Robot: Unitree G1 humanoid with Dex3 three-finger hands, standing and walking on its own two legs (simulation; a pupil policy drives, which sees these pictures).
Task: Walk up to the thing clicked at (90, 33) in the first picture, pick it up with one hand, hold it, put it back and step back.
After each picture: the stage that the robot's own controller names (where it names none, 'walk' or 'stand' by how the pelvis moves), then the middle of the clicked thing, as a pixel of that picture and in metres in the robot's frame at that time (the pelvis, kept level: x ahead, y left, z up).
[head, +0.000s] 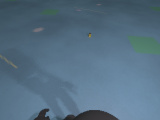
stand; (89, 35) +2.17 +0.05 -0.72
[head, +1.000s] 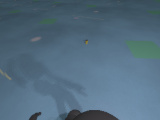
walk; (86, 41) +2.03 +0.25 -0.71
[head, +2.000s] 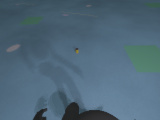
walk; (77, 50) +1.39 +0.37 -0.72
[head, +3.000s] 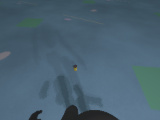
walk; (75, 67) +0.91 +0.28 -0.71
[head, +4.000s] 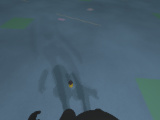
walk; (70, 84) +0.56 +0.22 -0.70
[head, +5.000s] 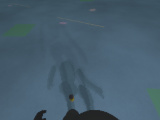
stand; (71, 98) +0.35 +0.23 -0.70
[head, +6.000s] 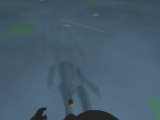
stand; (70, 102) +0.32 +0.20 -0.72
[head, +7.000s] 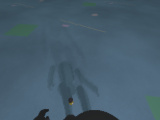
stand; (70, 101) +0.35 +0.20 -0.73
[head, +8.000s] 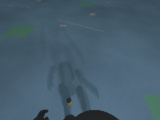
stand; (69, 101) +0.34 +0.23 -0.73
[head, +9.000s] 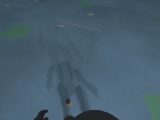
stand; (68, 102) +0.32 +0.23 -0.73
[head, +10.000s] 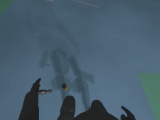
go down; (64, 86) +0.35 +0.24 -0.62
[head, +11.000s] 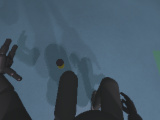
go down; (60, 64) +0.40 +0.27 -0.31
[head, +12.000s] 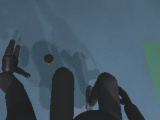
close in; (49, 60) +0.39 +0.29 -0.26
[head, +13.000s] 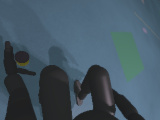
close; (22, 59) +0.38 +0.31 -0.21
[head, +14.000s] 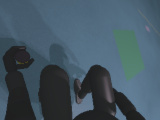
lift; (23, 58) +0.36 +0.31 -0.22
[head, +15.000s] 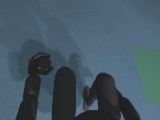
lift; (44, 64) +0.31 +0.29 -0.12
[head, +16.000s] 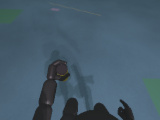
lift; (62, 73) +0.32 +0.18 +0.03
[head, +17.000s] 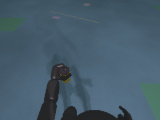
hold; (65, 74) +0.33 +0.17 +0.00
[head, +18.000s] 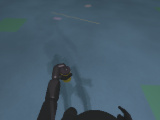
hold; (66, 74) +0.33 +0.17 +0.00
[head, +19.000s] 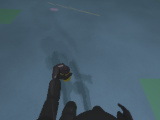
crouch; (65, 73) +0.34 +0.17 -0.04
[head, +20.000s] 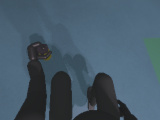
lower; (44, 52) +0.44 +0.28 -0.10
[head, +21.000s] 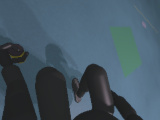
lower; (18, 54) +0.40 +0.31 -0.22
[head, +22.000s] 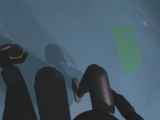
lower; (17, 55) +0.39 +0.32 -0.22
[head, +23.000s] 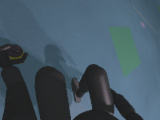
lower; (17, 55) +0.39 +0.32 -0.22
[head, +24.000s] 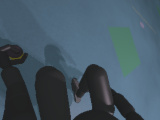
lower; (17, 55) +0.39 +0.32 -0.22
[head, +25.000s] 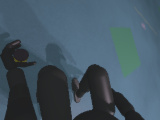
open; (21, 57) +0.37 +0.30 -0.23
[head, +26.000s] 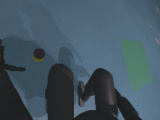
stand; (38, 55) +0.38 +0.29 -0.23
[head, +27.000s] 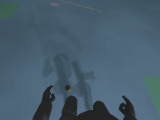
stand; (67, 88) +0.36 +0.21 -0.59
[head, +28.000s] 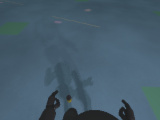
stand; (69, 98) +0.35 +0.21 -0.67
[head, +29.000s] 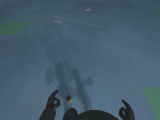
stand; (69, 99) +0.35 +0.21 -0.67
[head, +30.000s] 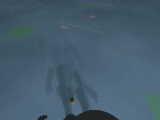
stand; (72, 100) +0.37 +0.19 -0.72
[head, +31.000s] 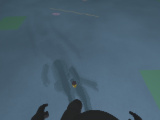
walk; (74, 84) +0.48 +0.21 -0.70
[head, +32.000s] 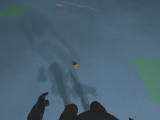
walk; (74, 65) +0.79 +0.21 -0.70
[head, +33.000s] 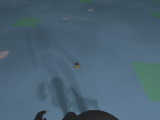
stand; (77, 65) +0.98 +0.24 -0.71
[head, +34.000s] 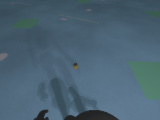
stand; (75, 66) +0.98 +0.25 -0.73
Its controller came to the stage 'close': yes
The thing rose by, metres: 0.71
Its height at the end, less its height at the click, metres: +0.00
